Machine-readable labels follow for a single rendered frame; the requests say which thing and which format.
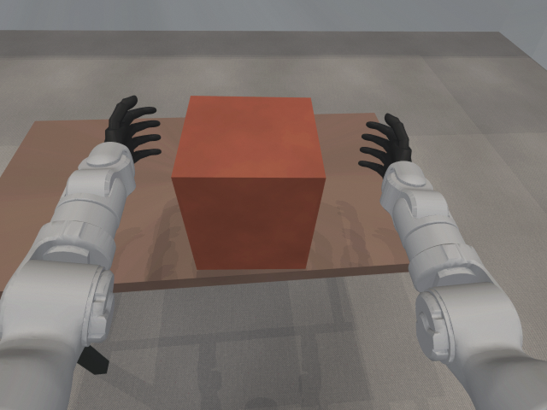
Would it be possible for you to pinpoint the robot left forearm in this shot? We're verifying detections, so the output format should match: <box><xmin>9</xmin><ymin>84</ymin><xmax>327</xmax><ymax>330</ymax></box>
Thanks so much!
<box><xmin>0</xmin><ymin>142</ymin><xmax>136</xmax><ymax>339</ymax></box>

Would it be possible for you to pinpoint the robot right forearm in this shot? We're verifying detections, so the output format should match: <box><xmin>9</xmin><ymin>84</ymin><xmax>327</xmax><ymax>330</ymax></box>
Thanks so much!
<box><xmin>379</xmin><ymin>161</ymin><xmax>523</xmax><ymax>347</ymax></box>

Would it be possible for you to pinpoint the robot left upper arm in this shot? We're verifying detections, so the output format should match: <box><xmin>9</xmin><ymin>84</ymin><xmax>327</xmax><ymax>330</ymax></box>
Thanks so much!
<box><xmin>0</xmin><ymin>260</ymin><xmax>115</xmax><ymax>410</ymax></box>

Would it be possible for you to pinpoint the carton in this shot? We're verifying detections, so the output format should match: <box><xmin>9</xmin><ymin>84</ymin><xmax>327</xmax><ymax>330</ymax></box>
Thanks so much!
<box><xmin>171</xmin><ymin>96</ymin><xmax>326</xmax><ymax>270</ymax></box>

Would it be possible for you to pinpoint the robot right upper arm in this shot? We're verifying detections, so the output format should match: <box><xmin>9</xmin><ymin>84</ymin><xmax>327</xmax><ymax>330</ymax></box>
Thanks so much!
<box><xmin>415</xmin><ymin>282</ymin><xmax>547</xmax><ymax>410</ymax></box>

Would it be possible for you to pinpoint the left robot hand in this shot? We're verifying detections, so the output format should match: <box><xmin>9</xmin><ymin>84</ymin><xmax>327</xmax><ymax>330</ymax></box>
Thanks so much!
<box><xmin>104</xmin><ymin>96</ymin><xmax>162</xmax><ymax>163</ymax></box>

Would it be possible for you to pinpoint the table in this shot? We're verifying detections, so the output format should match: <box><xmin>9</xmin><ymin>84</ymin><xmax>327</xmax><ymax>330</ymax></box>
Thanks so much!
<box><xmin>0</xmin><ymin>113</ymin><xmax>410</xmax><ymax>375</ymax></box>

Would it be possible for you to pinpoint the right robot hand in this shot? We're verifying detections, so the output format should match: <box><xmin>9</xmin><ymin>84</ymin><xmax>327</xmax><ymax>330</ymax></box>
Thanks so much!
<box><xmin>358</xmin><ymin>114</ymin><xmax>412</xmax><ymax>178</ymax></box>

